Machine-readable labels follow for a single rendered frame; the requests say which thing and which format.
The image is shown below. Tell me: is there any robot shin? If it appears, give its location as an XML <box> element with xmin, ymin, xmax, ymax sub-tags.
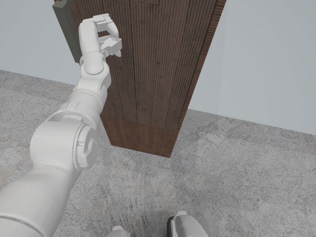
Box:
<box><xmin>174</xmin><ymin>211</ymin><xmax>187</xmax><ymax>218</ymax></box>
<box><xmin>112</xmin><ymin>226</ymin><xmax>124</xmax><ymax>231</ymax></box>

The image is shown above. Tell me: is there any robot right shin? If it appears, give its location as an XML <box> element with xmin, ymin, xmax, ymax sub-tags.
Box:
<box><xmin>174</xmin><ymin>211</ymin><xmax>187</xmax><ymax>218</ymax></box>

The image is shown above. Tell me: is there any robot left forearm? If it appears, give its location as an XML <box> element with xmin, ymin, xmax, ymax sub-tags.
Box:
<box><xmin>30</xmin><ymin>52</ymin><xmax>111</xmax><ymax>160</ymax></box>

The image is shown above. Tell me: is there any handle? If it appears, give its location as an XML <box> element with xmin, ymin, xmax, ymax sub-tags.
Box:
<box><xmin>52</xmin><ymin>0</ymin><xmax>82</xmax><ymax>63</ymax></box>

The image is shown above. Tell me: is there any left robot hand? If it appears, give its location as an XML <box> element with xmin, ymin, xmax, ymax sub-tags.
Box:
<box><xmin>79</xmin><ymin>13</ymin><xmax>122</xmax><ymax>58</ymax></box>

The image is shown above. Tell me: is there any left robot upper arm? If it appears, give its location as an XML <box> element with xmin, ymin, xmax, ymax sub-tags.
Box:
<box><xmin>0</xmin><ymin>121</ymin><xmax>98</xmax><ymax>237</ymax></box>

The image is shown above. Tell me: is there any robot left shin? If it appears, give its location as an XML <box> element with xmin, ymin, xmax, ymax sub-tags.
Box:
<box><xmin>112</xmin><ymin>226</ymin><xmax>124</xmax><ymax>231</ymax></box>

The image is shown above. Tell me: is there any cupboard door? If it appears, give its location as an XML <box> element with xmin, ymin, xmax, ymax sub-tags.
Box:
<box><xmin>58</xmin><ymin>0</ymin><xmax>216</xmax><ymax>131</ymax></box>

